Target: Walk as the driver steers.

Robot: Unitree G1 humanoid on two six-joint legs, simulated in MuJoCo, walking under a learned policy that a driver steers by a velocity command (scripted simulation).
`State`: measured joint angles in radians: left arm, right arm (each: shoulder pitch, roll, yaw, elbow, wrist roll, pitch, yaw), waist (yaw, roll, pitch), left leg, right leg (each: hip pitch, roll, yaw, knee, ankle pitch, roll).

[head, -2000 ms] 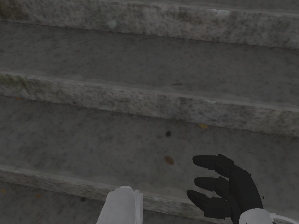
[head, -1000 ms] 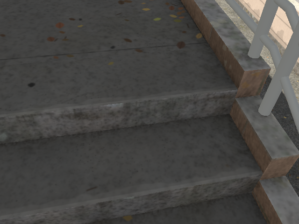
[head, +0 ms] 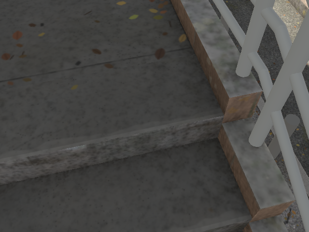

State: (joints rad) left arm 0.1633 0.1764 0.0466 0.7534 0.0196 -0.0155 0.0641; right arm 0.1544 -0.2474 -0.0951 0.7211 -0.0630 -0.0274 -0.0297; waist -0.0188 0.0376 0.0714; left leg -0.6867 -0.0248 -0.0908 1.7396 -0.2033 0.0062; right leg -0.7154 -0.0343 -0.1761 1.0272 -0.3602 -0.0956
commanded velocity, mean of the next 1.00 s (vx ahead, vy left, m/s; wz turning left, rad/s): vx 0.36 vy -0.10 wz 0.26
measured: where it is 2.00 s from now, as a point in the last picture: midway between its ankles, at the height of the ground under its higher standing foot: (64, 91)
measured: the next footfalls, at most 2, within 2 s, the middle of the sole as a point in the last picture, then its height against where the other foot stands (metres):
left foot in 0.62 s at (133, 212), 0.15 m higher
right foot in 1.04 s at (174, 175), level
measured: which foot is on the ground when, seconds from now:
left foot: up 0.00-0.60, down 0.62-1.00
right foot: down 0.00-0.64, up 0.66-1.00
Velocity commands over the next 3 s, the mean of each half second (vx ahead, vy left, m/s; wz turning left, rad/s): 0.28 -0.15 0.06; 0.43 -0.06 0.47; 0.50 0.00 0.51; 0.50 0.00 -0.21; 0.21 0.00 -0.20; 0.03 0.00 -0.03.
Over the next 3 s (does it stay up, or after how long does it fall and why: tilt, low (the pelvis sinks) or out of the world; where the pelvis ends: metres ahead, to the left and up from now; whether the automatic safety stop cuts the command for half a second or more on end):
stays up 1.05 0.52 0.38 its command is cut before an obstacle from the start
